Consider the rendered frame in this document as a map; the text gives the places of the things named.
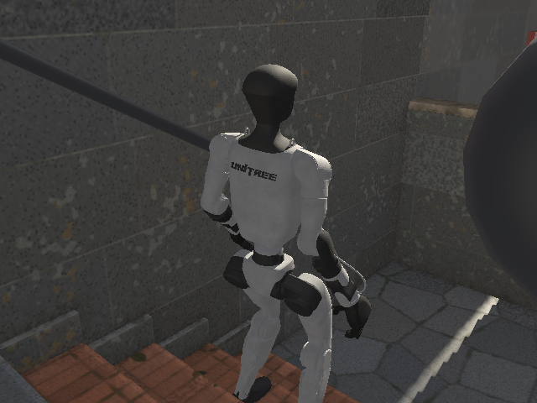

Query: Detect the stairs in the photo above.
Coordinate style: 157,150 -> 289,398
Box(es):
21,343 -> 360,403

